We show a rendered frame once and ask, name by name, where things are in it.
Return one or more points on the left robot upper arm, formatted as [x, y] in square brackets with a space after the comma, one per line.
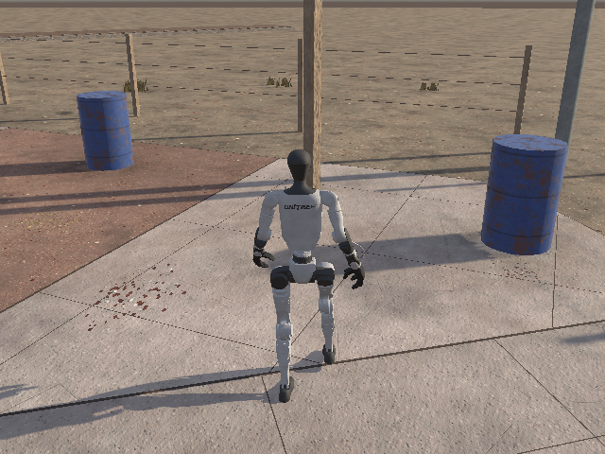
[270, 201]

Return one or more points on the robot right hand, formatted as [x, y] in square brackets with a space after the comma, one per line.
[359, 274]

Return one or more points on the robot left forearm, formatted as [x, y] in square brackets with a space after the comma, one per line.
[259, 245]

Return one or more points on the robot right forearm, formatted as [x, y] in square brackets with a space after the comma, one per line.
[349, 252]

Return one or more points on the robot left hand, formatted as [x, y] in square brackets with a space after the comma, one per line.
[259, 263]

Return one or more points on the robot torso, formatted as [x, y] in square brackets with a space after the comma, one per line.
[300, 217]

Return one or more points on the robot right thigh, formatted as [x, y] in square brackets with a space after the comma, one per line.
[325, 276]

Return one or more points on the right robot upper arm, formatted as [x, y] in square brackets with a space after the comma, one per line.
[330, 199]

